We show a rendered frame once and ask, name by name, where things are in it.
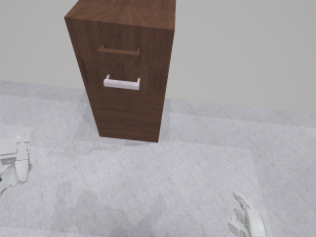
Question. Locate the robot right hand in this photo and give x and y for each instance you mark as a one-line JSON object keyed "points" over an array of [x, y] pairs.
{"points": [[252, 223]]}

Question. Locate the handle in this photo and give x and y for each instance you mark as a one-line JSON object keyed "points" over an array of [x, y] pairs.
{"points": [[118, 53], [121, 84]]}

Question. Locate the drawer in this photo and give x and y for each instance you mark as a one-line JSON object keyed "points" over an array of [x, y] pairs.
{"points": [[151, 77]]}

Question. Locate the cabinet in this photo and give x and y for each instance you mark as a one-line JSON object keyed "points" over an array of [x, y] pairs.
{"points": [[144, 26]]}

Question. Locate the robot left hand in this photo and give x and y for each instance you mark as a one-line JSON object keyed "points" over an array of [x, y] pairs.
{"points": [[13, 151]]}

